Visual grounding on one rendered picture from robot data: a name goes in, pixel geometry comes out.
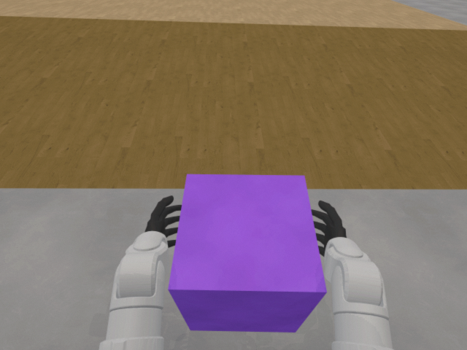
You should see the left robot hand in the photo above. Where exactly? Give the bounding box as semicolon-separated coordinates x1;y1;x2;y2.
145;195;182;248

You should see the carton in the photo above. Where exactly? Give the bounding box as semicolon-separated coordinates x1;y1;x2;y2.
168;174;327;333

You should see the right robot hand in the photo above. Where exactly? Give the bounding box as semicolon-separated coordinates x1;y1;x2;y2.
311;201;346;256

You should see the right robot forearm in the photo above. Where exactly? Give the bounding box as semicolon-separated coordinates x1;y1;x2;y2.
324;237;394;350

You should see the left robot forearm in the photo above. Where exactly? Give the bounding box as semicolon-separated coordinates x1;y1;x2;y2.
99;231;169;350

